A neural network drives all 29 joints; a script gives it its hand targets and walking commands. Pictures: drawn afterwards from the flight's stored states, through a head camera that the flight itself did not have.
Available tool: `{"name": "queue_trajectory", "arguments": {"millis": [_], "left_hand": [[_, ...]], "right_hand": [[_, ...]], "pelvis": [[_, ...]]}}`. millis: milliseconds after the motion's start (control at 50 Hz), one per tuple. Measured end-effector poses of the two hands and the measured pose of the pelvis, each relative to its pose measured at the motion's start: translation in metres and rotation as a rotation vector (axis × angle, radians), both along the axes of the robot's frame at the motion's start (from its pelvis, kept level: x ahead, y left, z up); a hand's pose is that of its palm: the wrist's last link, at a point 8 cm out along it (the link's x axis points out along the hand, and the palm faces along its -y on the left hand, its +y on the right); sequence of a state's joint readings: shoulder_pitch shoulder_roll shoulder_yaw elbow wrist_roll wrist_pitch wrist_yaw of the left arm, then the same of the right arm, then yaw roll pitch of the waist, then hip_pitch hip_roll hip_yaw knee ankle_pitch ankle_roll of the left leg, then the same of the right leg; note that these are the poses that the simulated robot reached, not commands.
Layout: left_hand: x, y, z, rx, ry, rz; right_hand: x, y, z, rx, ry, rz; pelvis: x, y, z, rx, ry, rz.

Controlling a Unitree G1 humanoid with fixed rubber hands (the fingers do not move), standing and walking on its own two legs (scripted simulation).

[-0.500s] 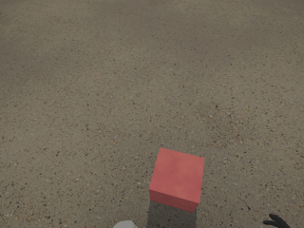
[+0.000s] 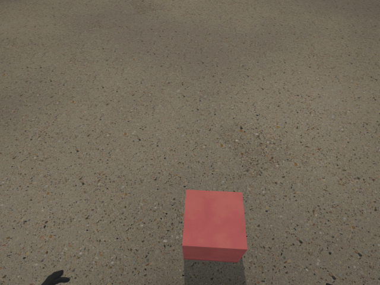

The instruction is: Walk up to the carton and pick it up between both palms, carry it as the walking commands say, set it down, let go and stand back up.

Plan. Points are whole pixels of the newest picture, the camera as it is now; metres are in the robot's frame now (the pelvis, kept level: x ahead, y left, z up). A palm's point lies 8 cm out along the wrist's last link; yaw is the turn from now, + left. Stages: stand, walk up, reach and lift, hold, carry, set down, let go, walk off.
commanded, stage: walk up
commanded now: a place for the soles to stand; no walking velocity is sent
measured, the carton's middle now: (212, 226) +0.44 -0.10 -0.63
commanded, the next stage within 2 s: none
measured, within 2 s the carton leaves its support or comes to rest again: neither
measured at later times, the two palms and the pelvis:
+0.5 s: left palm out of the picture +0.14 +0.28 -0.09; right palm out of the picture +0.06 -0.33 -0.09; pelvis +0.00 -0.01 +0.01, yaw -5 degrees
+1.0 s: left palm out of the picture +0.13 +0.28 -0.09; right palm out of the picture +0.05 -0.32 -0.09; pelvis +0.00 +0.00 +0.02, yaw -7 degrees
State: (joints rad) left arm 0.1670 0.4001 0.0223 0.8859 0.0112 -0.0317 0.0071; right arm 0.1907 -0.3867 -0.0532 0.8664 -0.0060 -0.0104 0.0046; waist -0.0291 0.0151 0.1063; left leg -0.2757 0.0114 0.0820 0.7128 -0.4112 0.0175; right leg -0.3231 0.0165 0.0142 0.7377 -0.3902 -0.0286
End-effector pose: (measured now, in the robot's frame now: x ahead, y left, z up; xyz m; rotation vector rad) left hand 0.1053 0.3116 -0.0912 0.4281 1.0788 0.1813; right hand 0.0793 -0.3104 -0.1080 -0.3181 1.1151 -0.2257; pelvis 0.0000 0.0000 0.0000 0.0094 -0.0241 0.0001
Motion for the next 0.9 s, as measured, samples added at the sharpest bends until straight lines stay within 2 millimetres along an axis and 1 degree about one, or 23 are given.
{"name": "queue_trajectory", "arguments": {"millis": [60, 120, 160, 200, 280, 360, 460, 540, 600, 640, 760, 900], "left_hand": [[0.023, -0.007, 0.001, -0.028, -0.037, -0.029], [0.043, -0.014, 0.002, -0.047, -0.075, -0.051], [0.052, -0.019, 0.003, -0.052, -0.091, -0.069], [0.056, -0.023, 0.003, -0.053, -0.097, -0.087], [0.052, -0.026, 0.002, -0.049, -0.082, -0.102], [0.045, -0.026, 0.002, -0.050, -0.043, -0.094], [0.038, -0.028, 0.001, -0.049, -0.026, -0.089], [0.029, -0.029, 0.001, -0.042, -0.010, -0.086], [0.021, -0.029, 0.002, -0.042, 0.010, -0.082], [0.017, -0.028, 0.002, -0.048, 0.025, -0.076], [0.022, -0.030, 0.003, -0.076, 0.028, -0.069], [0.027, -0.028, 0.004, -0.064, 0.035, -0.079]], "right_hand": [[-0.002, 0.002, 0.006, -0.011, -0.014, -0.003], [-0.008, -0.001, 0.011, -0.028, -0.014, -0.010], [-0.011, -0.005, 0.011, -0.034, -0.012, -0.018], [-0.013, -0.010, 0.012, -0.037, -0.010, -0.035], [-0.014, -0.015, 0.012, -0.039, -0.025, -0.060], [-0.017, -0.013, 0.014, -0.032, -0.034, -0.063], [-0.022, -0.015, 0.013, -0.024, -0.017, -0.068], [-0.022, -0.019, 0.014, -0.020, -0.024, -0.080], [-0.022, -0.019, 0.015, -0.020, -0.023, -0.091], [-0.024, -0.016, 0.017, -0.015, -0.021, -0.097], [-0.032, -0.004, 0.020, -0.006, 0.009, -0.092], [-0.032, -0.004, 0.019, 0.003, 0.010, -0.120]], "pelvis": [[0.002, 0.004, 0.003, 0.001, 0.000, -0.013], [0.002, 0.003, 0.004, -0.007, -0.007, -0.025], [0.003, 0.000, 0.003, -0.008, -0.009, -0.038], [0.002, -0.003, 0.002, -0.017, -0.012, -0.047], [0.002, -0.004, 0.002, -0.009, -0.008, -0.060], [0.001, -0.002, 0.006, 0.009, -0.006, -0.072], [-0.002, -0.006, 0.008, -0.008, -0.017, -0.084], [-0.006, -0.009, 0.008, -0.004, -0.019, -0.089], [-0.007, -0.006, 0.010, -0.003, -0.017, -0.095], [-0.006, -0.003, 0.013, 0.001, -0.016, -0.098], [-0.002, 0.001, 0.020, 0.003, -0.016, -0.106], [-0.003, -0.001, 0.020, 0.001, -0.023, -0.122]]}}
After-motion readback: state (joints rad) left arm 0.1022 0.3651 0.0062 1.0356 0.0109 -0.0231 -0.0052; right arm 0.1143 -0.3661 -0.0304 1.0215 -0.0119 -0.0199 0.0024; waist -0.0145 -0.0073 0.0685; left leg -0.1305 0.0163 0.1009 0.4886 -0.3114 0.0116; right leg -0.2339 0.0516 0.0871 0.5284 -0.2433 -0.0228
